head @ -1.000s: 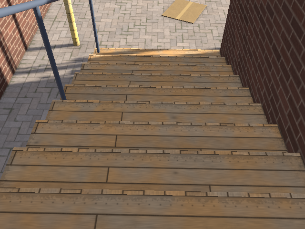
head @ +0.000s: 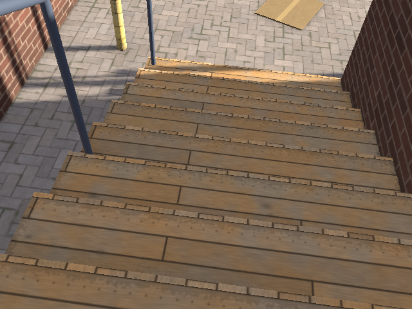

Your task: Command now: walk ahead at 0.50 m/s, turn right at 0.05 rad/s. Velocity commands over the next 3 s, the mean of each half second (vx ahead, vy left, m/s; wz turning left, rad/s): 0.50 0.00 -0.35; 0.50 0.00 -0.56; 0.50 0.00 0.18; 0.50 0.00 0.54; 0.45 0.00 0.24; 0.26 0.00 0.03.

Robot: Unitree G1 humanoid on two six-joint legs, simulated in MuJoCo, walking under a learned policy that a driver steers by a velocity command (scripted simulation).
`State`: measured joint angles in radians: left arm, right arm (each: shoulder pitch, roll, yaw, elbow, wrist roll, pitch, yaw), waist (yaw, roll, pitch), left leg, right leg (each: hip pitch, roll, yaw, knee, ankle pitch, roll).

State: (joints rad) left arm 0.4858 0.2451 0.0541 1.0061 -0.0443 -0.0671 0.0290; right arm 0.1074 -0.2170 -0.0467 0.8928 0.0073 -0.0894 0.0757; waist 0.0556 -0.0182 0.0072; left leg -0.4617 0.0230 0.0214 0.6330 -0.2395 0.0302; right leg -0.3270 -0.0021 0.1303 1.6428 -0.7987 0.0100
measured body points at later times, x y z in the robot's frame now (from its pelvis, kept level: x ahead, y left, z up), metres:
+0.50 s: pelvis +0.25 -0.04 -0.06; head +0.26 -0.05 +0.39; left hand +0.48 +0.15 -0.16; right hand +0.14 -0.27 -0.21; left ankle +0.07 +0.11 -0.72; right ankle +0.39 -0.20 -0.78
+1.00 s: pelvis +0.50 -0.10 -0.16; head +0.48 -0.11 +0.29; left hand +0.67 +0.11 -0.28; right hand +0.56 -0.43 -0.23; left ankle +0.71 -0.02 -0.86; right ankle +0.39 -0.18 -0.86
